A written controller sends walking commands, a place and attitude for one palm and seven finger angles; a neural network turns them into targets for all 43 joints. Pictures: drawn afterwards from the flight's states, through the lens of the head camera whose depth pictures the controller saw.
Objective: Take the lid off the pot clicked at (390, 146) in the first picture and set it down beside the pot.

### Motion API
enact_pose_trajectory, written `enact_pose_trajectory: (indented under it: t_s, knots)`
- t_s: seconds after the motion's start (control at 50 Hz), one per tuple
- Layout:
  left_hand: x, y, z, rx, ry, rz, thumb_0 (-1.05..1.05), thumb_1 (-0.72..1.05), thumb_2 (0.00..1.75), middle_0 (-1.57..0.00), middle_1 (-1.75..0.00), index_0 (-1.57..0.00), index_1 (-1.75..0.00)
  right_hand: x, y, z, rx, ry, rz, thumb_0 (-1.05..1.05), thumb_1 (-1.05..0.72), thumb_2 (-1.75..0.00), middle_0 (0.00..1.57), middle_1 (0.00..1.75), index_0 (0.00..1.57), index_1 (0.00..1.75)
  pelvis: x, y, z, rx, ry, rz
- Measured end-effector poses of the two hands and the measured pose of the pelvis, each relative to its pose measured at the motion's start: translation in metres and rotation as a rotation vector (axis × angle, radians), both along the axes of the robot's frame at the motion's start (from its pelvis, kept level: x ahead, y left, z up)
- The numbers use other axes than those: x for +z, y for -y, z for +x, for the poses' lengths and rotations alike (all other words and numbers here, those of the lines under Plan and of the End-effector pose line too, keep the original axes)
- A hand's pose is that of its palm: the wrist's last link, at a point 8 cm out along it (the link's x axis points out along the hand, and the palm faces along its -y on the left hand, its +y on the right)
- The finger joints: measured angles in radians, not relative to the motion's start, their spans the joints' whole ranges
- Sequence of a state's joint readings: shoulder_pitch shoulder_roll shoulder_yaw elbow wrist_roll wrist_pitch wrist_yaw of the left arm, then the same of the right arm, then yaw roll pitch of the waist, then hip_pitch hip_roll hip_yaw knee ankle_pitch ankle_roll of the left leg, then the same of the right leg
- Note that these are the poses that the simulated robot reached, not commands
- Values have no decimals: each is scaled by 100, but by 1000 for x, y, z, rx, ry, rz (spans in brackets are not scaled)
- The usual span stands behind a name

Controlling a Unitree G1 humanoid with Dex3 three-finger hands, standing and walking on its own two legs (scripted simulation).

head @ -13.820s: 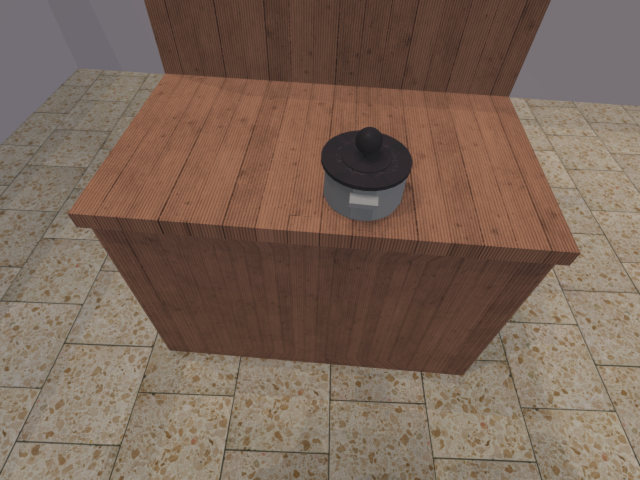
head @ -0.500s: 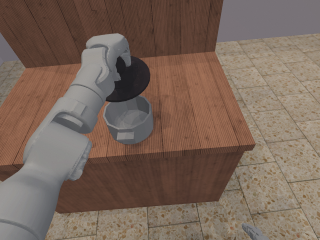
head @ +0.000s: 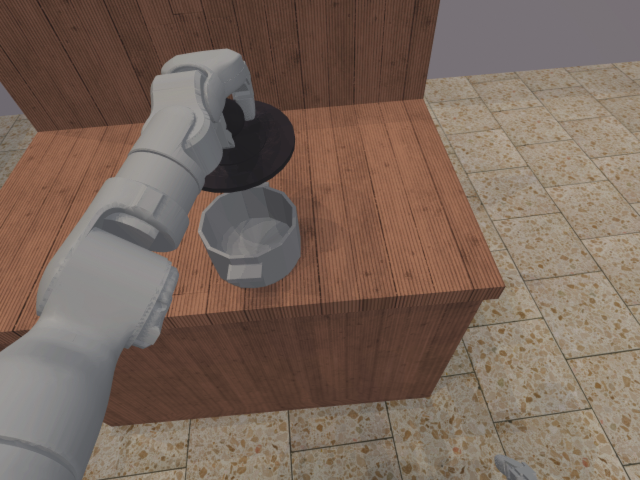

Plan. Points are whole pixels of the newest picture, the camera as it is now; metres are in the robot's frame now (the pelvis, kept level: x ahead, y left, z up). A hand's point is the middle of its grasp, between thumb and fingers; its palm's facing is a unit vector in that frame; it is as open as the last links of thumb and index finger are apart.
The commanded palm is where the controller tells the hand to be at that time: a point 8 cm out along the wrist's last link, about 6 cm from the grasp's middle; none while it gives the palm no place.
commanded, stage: move the lid sideways beside the pot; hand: left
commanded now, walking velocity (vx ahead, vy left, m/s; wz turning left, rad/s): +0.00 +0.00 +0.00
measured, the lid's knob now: (224, 118) +0.52 +0.10 +0.19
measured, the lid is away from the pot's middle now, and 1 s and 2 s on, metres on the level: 0.01 0.13 0.25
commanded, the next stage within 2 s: none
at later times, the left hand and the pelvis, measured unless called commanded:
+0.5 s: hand (162, 133) +0.48 +0.17 +0.20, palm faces -0.26 -0.05 -0.96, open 7.7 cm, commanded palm +0.47 +0.17 +0.28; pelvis +0.00 +0.00 +0.00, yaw +1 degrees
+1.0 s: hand (103, 138) +0.47 +0.23 +0.20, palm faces -0.27 -0.06 -0.96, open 7.7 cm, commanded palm +0.47 +0.24 +0.28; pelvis -0.01 +0.01 +0.00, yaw +0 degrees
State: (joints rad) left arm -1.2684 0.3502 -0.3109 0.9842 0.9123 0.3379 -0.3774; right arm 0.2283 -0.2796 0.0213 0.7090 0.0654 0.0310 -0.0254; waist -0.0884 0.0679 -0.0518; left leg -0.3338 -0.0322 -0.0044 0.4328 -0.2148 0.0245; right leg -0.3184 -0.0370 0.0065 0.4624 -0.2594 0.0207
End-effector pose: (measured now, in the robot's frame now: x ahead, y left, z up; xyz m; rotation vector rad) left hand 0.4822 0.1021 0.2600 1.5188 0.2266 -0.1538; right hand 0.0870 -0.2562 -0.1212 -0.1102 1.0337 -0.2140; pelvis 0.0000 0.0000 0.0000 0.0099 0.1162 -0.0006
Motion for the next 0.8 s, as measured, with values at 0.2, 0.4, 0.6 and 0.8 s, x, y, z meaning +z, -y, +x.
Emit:
enact_pose_trajectory:
  t_s: [0.2, 0.4, 0.6, 0.8]
  knots:
    - [7, -22, 0, 50, 17, 3, -2, 24, 75, -71, -97, -64, -93, 2, -8, 14, 10, 38, 17, 0, -90, -90, 20, 30, 20, 30, 0, 0, 1, -6, 2, 0]
    - [1, -53, -11, 56, -36, 16, -2, 24, 75, -71, -97, -64, -93, 6, -6, 16, 25, 29, -6, 0, -90, -90, 20, 30, 20, 30, 0, -3, -1, 11, 15, -5]
    - [4, -73, -12, 42, -7, 19, -2, 24, 75, -71, -97, -64, -93, 10, -7, 7, 20, 17, -28, 0, -90, -90, 20, 30, 20, 30, 0, -7, -5, 12, 17, -10]
    - [4, -102, -12, 97, -29, 13, -2, 24, 75, -71, -97, -64, -93, 5, -11, -12, -9, -33, -18, 0, -90, -90, 20, 30, 20, 30, 1, -11, -6, 5, 13, -13]
